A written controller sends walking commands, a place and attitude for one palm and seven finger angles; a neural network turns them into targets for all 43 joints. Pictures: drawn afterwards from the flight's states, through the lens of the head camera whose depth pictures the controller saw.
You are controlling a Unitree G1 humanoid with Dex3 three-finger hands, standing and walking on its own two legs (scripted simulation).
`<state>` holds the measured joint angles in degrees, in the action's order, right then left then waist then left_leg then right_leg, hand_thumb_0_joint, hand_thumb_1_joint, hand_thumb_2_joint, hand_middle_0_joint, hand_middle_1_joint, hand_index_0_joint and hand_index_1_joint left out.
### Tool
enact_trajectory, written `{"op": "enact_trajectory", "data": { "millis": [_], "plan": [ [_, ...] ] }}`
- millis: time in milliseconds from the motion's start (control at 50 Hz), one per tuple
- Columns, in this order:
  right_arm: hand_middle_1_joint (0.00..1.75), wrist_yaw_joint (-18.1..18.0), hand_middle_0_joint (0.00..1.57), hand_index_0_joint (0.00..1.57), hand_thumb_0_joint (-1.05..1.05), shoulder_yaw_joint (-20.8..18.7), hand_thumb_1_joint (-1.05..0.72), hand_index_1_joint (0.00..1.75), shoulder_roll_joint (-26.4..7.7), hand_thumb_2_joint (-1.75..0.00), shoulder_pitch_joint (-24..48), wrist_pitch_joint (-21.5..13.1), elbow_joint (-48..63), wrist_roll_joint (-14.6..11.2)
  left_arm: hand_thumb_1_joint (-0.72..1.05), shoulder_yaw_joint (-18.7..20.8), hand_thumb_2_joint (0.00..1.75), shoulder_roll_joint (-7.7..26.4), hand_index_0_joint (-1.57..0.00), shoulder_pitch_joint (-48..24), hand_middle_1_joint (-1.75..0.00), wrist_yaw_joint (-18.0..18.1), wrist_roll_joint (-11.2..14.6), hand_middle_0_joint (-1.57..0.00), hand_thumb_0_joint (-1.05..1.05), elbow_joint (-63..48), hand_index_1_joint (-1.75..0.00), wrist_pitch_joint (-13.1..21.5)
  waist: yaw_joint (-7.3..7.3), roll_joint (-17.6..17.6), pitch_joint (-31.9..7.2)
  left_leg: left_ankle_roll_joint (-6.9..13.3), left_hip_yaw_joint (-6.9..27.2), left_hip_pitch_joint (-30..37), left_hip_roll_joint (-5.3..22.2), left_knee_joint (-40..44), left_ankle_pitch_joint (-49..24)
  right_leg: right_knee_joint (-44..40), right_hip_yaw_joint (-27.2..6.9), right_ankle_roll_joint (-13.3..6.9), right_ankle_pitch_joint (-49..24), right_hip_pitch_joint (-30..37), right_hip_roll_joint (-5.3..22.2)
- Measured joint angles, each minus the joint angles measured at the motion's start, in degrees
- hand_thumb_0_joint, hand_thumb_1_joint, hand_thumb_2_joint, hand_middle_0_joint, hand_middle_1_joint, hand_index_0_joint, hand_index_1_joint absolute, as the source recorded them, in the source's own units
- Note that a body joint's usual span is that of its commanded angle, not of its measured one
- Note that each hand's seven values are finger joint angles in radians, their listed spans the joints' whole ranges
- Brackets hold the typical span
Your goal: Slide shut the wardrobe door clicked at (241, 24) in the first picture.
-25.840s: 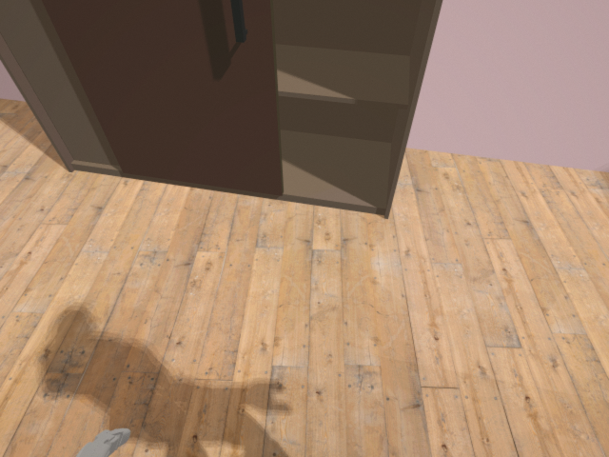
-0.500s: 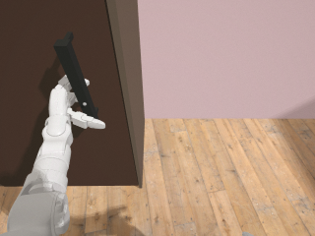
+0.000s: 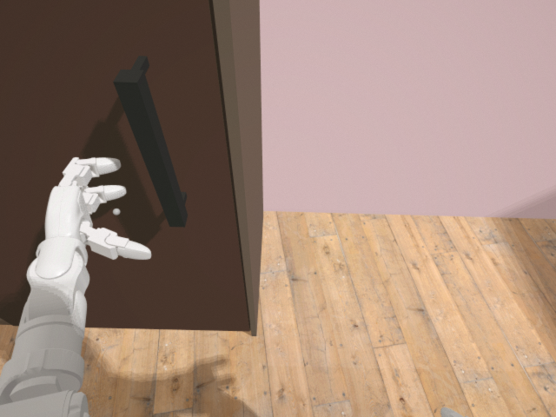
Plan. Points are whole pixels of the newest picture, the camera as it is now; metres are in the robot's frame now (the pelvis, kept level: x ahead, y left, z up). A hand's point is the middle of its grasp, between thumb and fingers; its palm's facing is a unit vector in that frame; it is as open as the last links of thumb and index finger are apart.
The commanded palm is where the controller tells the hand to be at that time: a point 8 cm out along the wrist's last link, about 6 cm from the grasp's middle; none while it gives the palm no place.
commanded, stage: slip the hand off the handle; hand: left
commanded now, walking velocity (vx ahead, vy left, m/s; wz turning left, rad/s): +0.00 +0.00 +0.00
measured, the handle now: (162, 153) +0.45 +0.19 +0.14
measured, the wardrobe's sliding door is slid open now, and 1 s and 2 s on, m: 0.00 0.00 0.00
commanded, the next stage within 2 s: draw the hand back to the body in 0.82 s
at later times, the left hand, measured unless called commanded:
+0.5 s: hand (96, 269) +0.28 +0.24 +0.10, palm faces +0.27 -0.95 -0.19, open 14.7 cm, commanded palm +0.25 +0.28 +0.12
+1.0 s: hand (89, 260) +0.28 +0.25 +0.11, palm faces +0.25 -0.96 -0.10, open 14.7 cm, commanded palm +0.24 +0.29 +0.12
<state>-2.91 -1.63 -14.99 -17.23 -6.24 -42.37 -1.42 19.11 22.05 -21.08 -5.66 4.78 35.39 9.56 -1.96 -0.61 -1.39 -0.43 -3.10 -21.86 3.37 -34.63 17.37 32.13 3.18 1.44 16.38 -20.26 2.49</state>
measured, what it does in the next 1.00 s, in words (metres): stands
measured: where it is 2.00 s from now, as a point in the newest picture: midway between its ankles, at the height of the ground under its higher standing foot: outside the picture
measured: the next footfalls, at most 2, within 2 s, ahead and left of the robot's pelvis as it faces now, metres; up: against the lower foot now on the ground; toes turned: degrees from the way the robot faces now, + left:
none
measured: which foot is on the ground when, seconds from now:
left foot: down 0.00-1.00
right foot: down 0.00-1.00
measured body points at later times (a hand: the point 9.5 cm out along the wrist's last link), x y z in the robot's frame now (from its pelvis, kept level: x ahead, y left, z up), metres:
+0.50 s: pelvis -0.01 -0.02 +0.00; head +0.00 -0.03 +0.45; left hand +0.26 +0.29 +0.11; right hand +0.19 -0.24 -0.08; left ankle +0.00 +0.12 -0.73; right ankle +0.00 -0.14 -0.73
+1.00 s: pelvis -0.01 -0.03 +0.00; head +0.01 -0.05 +0.45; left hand +0.26 +0.30 +0.11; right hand +0.13 -0.29 -0.10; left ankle +0.00 +0.12 -0.73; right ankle +0.00 -0.14 -0.73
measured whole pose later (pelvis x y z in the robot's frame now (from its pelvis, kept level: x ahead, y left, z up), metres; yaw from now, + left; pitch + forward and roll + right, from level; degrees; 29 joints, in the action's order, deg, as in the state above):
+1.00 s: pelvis -0.01 -0.03 +0.00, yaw +1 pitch +0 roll +0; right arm -6.1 0.0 -15.3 -14.3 -13.7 -43.7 -1.9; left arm 22.4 21.1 -3.5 -12.8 14.7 16.5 6.7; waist 0.9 -2.2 0.7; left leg -2.8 -1.0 -17.3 4.6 -33.6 16.5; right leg 33.9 5.0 -0.9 17.9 -16.3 1.2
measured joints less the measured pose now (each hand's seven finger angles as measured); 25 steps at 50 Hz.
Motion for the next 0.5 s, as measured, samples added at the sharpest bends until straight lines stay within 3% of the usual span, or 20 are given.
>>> {"op": "enact_trajectory", "data": {
  "millis": [140,320,500],
  "plan": [
    [0.30,0.5,0.20,0.20,0.01,0.9,-0.91,0.30,2.2,-0.89,1.9,-1.6,1.3,0.8,-0.55,0.1,0.20,-2.0,-0.25,11.7,-1.15,2.2,0.3,-0.25,-0.01,-14.8,-1.15,-0.3,1.82,-0.4,-0.5,-0.2,-0.2,2.7,0.2,0.6,0.7,-0.9,-0.2,0.1,0.4,2.7,-0.3],
    [0.30,-1.6,0.20,0.20,0.01,2.2,-0.91,0.30,1.7,-0.89,5.7,-3.2,1.6,-0.3,-0.55,-2.6,0.20,-2.6,-0.25,17.3,-1.15,-0.4,3.4,-0.25,-0.01,-22.4,-1.15,-7.3,4.83,-2.1,0.5,-0.5,1.8,5.2,-0.3,1.7,-0.4,-2.1,1.9,-0.3,0.2,6.2,0.1],
    [0.30,-2.9,0.20,0.20,0.01,3.0,-0.90,0.30,1.8,-0.89,8.1,-5.4,1.3,0.6,-0.55,-4.1,0.20,-4.2,-0.25,19.3,-1.15,-0.3,2.8,-0.25,-0.01,-25.2,-1.15,-5.5,4.98,-1.5,1.7,-1.5,2.6,6.2,0.1,3.1,-1.8,-1.8,2.6,-1.3,0.0,6.7,-0.3]
  ]
}}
